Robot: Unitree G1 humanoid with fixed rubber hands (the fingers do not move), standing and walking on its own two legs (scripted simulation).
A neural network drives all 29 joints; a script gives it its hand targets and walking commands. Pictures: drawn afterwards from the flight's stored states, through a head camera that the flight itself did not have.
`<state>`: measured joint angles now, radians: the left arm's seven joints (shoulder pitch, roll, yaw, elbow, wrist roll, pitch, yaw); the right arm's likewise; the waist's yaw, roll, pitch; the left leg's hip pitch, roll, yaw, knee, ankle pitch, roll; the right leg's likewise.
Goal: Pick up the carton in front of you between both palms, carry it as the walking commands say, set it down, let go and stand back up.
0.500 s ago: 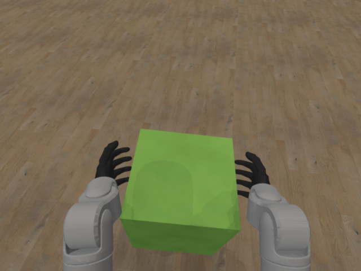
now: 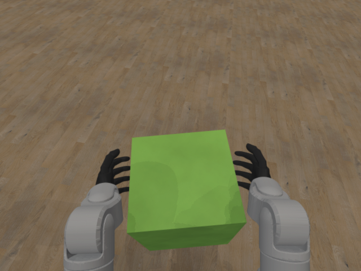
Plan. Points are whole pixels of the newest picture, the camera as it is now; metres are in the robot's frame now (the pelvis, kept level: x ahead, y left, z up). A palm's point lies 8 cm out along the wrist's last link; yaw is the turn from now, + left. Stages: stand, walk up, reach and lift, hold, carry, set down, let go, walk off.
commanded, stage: carry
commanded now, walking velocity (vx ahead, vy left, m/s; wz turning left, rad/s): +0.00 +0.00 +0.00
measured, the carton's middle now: (184, 195) +0.31 -0.01 -0.03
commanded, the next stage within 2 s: none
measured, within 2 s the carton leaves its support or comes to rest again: neither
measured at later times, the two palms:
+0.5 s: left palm (102, 167) +0.34 +0.18 +0.04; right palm (227, 169) +0.33 -0.10 +0.05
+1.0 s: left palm (113, 152) +0.40 +0.17 +0.01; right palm (226, 155) +0.40 -0.12 +0.01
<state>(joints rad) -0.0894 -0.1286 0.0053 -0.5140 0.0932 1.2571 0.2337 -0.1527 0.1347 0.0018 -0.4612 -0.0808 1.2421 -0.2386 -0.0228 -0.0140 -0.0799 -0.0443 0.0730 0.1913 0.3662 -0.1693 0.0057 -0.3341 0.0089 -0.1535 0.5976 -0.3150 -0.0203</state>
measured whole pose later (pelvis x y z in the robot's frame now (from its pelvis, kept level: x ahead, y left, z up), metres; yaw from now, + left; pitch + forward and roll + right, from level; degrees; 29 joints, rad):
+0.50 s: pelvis +0.07 +0.05 -0.03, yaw -1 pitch +5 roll -2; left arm -0.14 -0.13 0.03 -0.30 0.14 1.16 0.18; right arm -0.16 0.14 -0.05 -0.29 -0.13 1.15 -0.17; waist -0.01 0.01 -0.07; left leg -0.17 -0.01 0.10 0.54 -0.43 0.06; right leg -0.32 -0.05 -0.12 0.56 -0.29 0.02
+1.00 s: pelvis +0.10 +0.03 -0.02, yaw -1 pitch +5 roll -1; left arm -0.23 -0.14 0.15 0.17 0.25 0.69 0.06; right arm -0.23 0.15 -0.16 0.18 -0.24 0.67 -0.05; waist -0.01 0.00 -0.09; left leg -0.10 -0.01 0.10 0.46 -0.35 0.01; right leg -0.25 -0.05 -0.15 0.52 -0.28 0.00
